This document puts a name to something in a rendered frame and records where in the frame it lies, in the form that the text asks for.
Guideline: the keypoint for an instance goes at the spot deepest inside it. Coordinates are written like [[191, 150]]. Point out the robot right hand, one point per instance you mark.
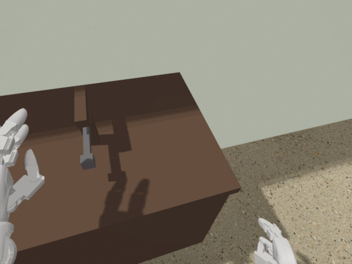
[[277, 252]]

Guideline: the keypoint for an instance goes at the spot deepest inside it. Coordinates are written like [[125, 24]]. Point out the tap lever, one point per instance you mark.
[[87, 160]]

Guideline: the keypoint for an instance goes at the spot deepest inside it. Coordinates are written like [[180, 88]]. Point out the robot left hand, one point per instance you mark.
[[12, 134]]

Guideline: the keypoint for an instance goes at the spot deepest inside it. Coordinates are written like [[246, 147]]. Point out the robot left forearm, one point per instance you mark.
[[8, 248]]

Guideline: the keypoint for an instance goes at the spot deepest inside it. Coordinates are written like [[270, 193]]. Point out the counter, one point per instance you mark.
[[160, 180]]

